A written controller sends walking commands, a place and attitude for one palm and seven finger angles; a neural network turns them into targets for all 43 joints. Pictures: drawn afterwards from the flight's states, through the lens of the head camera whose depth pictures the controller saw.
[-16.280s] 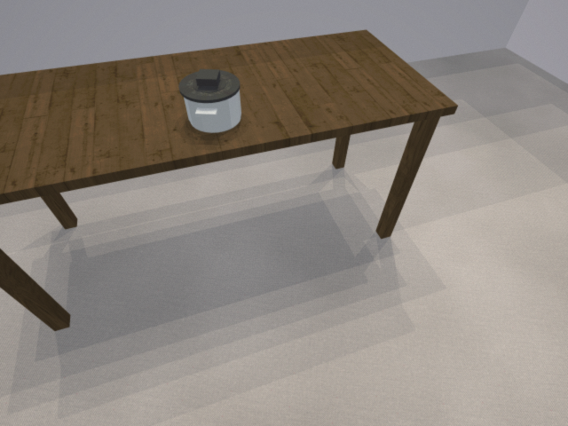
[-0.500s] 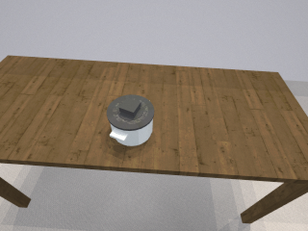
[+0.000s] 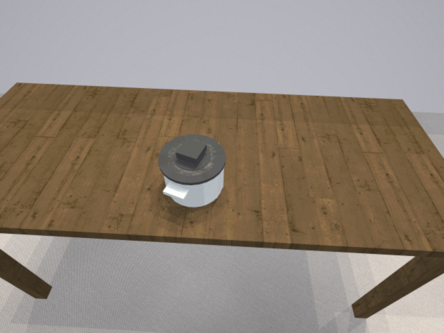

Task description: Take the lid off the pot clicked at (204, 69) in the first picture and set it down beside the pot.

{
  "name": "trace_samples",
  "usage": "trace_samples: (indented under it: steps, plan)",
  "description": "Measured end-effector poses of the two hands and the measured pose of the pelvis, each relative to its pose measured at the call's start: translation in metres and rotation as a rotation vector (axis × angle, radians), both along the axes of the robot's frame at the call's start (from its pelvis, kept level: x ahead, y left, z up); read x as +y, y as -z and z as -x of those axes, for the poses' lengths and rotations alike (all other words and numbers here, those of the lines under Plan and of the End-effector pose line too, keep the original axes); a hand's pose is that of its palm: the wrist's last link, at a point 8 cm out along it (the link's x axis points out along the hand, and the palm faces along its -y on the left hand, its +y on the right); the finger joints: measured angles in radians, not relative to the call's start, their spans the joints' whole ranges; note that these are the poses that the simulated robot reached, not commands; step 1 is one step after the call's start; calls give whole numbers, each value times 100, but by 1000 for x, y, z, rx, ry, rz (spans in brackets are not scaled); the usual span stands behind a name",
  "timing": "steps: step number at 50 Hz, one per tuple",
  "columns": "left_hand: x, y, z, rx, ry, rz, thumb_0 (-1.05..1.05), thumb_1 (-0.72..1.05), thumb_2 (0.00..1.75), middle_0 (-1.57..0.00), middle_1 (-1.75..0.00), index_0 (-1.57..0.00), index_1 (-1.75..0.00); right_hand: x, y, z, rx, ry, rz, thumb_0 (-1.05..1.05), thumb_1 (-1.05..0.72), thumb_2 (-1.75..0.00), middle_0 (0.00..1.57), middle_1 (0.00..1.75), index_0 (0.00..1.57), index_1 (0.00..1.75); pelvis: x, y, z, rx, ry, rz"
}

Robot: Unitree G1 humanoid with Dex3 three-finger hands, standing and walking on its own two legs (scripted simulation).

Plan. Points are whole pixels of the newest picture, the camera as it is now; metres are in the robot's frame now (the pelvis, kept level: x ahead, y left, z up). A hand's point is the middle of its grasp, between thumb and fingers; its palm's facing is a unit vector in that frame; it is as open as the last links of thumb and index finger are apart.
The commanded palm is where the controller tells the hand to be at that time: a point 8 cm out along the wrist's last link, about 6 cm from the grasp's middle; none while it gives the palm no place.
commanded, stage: look again from close up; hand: left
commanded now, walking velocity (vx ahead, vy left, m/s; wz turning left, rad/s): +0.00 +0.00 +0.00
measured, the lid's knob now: (191, 151) +0.49 +0.11 +0.03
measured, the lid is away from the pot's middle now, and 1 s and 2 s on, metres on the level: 0.00 0.00 0.00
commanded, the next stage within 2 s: lift the closed hand beside the body in 0.12 s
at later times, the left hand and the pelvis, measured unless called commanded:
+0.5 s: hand (136, 327) +0.15 +0.17 -0.08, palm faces +0.16 -0.95 -0.28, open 5.8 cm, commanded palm +0.09 +0.22 -0.05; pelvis -0.01 -0.02 +0.00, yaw +0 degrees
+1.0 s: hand (118, 328) +0.14 +0.19 -0.04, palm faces +0.26 -0.89 -0.37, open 3.1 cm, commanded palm +0.10 +0.22 +0.00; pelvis +0.05 -0.05 +0.00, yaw +1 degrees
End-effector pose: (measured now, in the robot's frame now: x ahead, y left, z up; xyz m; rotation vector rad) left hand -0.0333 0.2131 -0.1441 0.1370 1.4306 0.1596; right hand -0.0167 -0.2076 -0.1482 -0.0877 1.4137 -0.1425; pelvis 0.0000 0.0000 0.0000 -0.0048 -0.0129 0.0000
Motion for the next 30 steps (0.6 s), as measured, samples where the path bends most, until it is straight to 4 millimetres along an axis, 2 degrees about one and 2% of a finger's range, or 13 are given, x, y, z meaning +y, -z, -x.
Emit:
trace_samples:
  steps: [12, 13, 15, 17, 20, 23, 26, 30]
  plan:
    - [-12, 2, 1, 4, 12, 21, 0, 91, 90, -19, -30, -20, -30, -2, 0, 4, -6, 12, -3, 1, -92, -90, 20, 29, 20, 30, -5, 1, 1, -2, 6, -4]
    - [-11, -1, -7, -41, -9, 18, 1, 91, 90, -20, -30, -20, -30, -4, -1, 2, -28, 2, -2, 1, -92, -90, 20, 29, 20, 30, -6, 1, 2, -5, 0, -8]
    - [0, -18, -40, -221, -6, -60, 3, 94, 90, -21, -32, -22, -32, -16, -8, -7, -123, -13, 28, 3, -93, -89, 20, 29, 21, 30, -8, 3, 4, -8, -6, -14]
    - [12, -42, -76, -395, 7, -136, 4, 96, 90, -24, -35, -24, -34, -31, -15, -22, -225, -20, 61, 3, -94, -89, 21, 30, 21, 30, -11, 2, 6, -13, -8, -18]
    - [12, -72, -124, -589, 54, -185, 4, 97, 90, -30, -42, -31, -42, -52, -26, -57, -358, -51, 96, 3, -93, -89, 21, 29, 21, 30, -14, 1, 8, -20, -19, -13]
    - [5, -85, -154, -689, 67, -174, 3, 95, 90, -39, -52, -40, -52, -69, -39, -99, -478, -51, 118, 2, -92, -90, 20, 29, 21, 30, -18, 1, 9, -12, -17, -7]
    - [0, -95, -159, -747, 31, -151, 2, 94, 90, -50, -64, -51, -64, -78, -60, -143, -593, -50, 133, 2, -92, -90, 20, 29, 20, 30, -26, 0, 4, -1, -7, -8]
    - [0, -107, -144, -763, -5, -170, 1, 92, 90, -66, -82, -67, -81, -78, -85, -199, -728, -109, 133, 1, -91, -90, 20, 29, 20, 30, -35, -1, -6, 3, -18, -1]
